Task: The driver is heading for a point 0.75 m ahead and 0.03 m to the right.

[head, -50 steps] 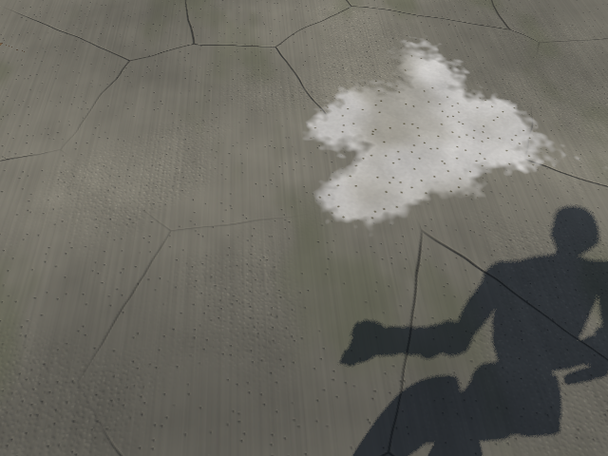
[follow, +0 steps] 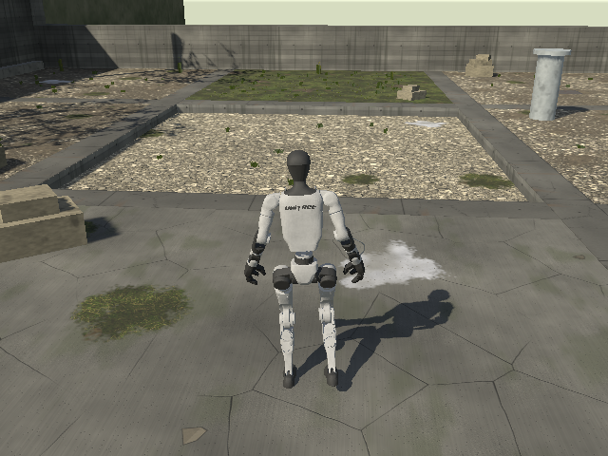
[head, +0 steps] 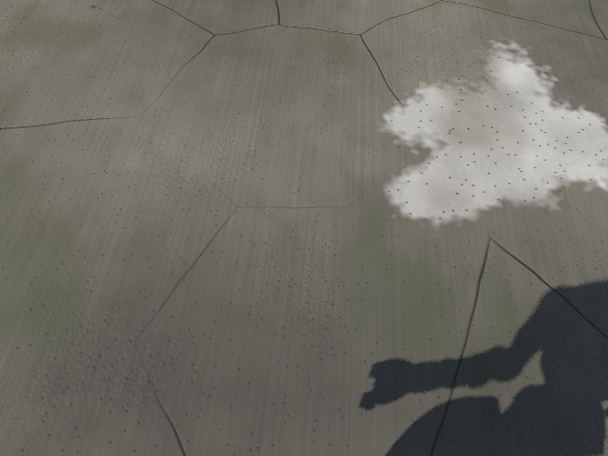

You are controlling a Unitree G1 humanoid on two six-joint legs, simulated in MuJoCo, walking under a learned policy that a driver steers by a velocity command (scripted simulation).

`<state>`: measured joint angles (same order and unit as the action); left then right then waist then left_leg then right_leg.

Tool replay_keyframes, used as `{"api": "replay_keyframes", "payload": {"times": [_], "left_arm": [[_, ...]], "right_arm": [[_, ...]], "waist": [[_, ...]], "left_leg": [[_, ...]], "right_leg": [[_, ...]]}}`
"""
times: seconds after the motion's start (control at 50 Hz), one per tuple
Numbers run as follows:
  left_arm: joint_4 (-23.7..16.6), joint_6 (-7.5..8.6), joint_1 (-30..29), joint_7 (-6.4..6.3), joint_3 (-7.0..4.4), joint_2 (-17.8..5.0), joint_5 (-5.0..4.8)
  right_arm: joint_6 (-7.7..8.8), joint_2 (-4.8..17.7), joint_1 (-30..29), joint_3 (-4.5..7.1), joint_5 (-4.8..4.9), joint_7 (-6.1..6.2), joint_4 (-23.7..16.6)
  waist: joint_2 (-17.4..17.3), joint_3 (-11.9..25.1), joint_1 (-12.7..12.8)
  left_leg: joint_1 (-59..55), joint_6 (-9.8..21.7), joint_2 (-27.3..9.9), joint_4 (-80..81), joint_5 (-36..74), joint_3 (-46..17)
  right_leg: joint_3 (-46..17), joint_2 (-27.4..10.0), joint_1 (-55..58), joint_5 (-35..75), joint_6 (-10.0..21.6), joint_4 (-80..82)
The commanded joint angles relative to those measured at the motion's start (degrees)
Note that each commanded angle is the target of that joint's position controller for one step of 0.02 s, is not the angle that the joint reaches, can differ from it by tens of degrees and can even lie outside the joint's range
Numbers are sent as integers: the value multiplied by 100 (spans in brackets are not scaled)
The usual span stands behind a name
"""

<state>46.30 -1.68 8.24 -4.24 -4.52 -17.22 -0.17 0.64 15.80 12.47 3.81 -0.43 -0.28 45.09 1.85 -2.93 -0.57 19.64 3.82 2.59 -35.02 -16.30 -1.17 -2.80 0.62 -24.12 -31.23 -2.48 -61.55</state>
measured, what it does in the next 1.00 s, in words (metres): walks ahead: right foot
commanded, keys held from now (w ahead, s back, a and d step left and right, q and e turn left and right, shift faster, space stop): q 0.14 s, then no key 0.46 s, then w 0.10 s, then w+e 0.30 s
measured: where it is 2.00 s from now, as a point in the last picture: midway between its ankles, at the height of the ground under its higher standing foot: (333, 359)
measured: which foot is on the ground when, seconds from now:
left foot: down 0.00-1.00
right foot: up 0.00-0.38, down 0.40-0.80, up 0.82-1.00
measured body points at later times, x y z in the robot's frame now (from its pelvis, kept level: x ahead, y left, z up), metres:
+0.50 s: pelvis +0.02 -0.03 +0.01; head +0.04 -0.04 +0.46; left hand +0.08 +0.26 -0.10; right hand +0.20 -0.27 -0.11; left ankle +0.01 +0.08 -0.72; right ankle +0.04 -0.15 -0.73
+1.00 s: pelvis +0.10 +0.00 +0.01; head +0.12 +0.02 +0.46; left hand +0.23 +0.28 -0.11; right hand +0.10 -0.27 -0.11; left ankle -0.01 +0.10 -0.73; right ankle +0.16 -0.14 -0.66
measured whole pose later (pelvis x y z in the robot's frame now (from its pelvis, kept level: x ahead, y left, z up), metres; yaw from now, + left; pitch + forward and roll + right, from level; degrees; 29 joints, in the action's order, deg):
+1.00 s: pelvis +0.10 +0.00 +0.01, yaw +3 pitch +1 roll +0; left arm 47.4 3.3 10.4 1.5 -2.7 -17.6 -2.3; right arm 4.8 13.6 25.4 2.9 -0.5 0.4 51.1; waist 2.3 -0.7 -3.2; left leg -0.5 1.1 0.7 -16.8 -18.2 2.3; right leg -3.9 -0.5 -33.5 -15.6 2.7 -58.5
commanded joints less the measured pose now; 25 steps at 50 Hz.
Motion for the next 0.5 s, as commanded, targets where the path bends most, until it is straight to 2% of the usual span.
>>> {"api": "replay_keyframes", "payload": {"times": [0.02,0.04,0.1,0.18,0.28,0.34,0.36,0.38,0.4,0.42,0.44,0.46,0.48,0.5], "left_arm": [[-326,97,-35,-27,-175,-625,28],[-328,111,-48,-3,-170,-562,22],[-363,142,-80,37,-133,-408,-33],[-369,162,-202,58,-112,-396,-34],[-326,228,-191,153,-84,-428,-47],[-289,307,-94,232,-63,-435,-64],[-241,338,18,266,-50,-396,-63],[-165,375,191,304,-33,-338,-45],[-144,401,250,327,-34,-414,23],[-180,412,340,316,-72,-733,133],[-189,383,103,304,-98,-1008,183],[-219,389,-36,324,-11,-685,205],[-244,412,-207,334,44,-542,175],[-214,417,-241,321,46,-578,126]], "right_arm": [[109,984,-200,205,127,93,-507],[64,926,-158,177,133,130,-522],[-1,904,12,179,124,211,-567],[-82,961,-47,198,94,282,-661],[-144,936,-212,156,11,247,-684],[-185,896,-306,108,27,218,-668],[-199,853,-382,79,55,217,-661],[-212,785,-452,40,92,221,-646],[-200,711,-269,10,99,219,-570],[-159,566,-47,-40,5,210,-539],[-111,486,216,-36,-5,189,-542],[-93,670,-10,-4,-55,210,-565],[-101,834,-176,61,-23,226,-545],[-128,748,-286,63,-15,242,-528]], "waist": [[-540,593,73],[-613,655,69],[-752,757,22],[-915,714,-48],[-1064,585,-128],[-1021,604,-113],[-971,619,-22],[-903,620,119],[-728,609,137],[-108,738,7],[835,626,-364],[946,620,-168],[822,505,-108],[792,501,-69]], "left_leg": [[-1282,859,-1530,1585,2059,-2209],[-1204,840,-1370,1609,2174,-2073],[-1471,857,-1232,1641,2107,-1986],[-1421,856,-1210,1709,1323,-2139],[-811,931,-1165,1719,1056,-2224],[-875,914,-1196,1538,1467,-2380],[-866,847,-1139,1425,1591,-2365],[-770,714,-1018,1299,1652,-2289],[-590,483,-845,1199,1488,-2172],[-280,157,-494,672,799,-1760],[80,-157,214,270,-543,-1010],[-86,-390,109,34,-1037,-786],[-194,-503,2,-190,-960,-705],[-154,-581,-38,-164,-765,-630]], "right_leg": [[-395,-191,-1190,519,-16,-627],[-338,-120,-992,723,-72,-594],[-305,6,-964,1005,-182,47],[-322,2,-741,1153,-310,1061],[-163,-54,94,1068,-278,1776],[-91,-48,477,1087,-161,2420],[-47,-36,727,1347,-93,2902],[19,-21,1135,1934,8,3666],[-113,-183,1567,2626,129,4169],[-806,-933,2027,3454,383,4262],[-1425,-1505,1929,4277,1021,4205],[-1781,-1840,1473,3765,1523,4438],[-1686,-1686,1391,3382,1517,4479],[-1528,-1497,1465,3190,1382,4435]]}}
